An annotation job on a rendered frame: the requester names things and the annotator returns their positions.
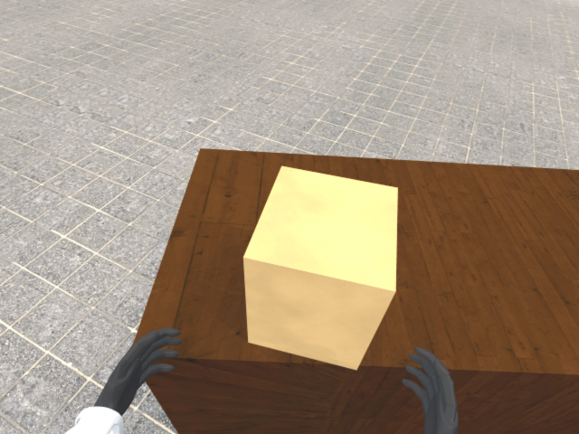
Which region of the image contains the robot left hand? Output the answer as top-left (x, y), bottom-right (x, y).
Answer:
top-left (94, 328), bottom-right (182, 416)

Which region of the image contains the carton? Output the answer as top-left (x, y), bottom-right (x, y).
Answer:
top-left (243, 166), bottom-right (398, 370)

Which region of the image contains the robot left forearm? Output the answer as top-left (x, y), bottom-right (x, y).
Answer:
top-left (65, 407), bottom-right (124, 434)

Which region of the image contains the robot right hand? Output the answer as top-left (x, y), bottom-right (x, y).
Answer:
top-left (402, 347), bottom-right (459, 434)

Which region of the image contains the pedestal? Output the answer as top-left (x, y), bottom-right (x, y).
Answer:
top-left (133, 148), bottom-right (579, 434)

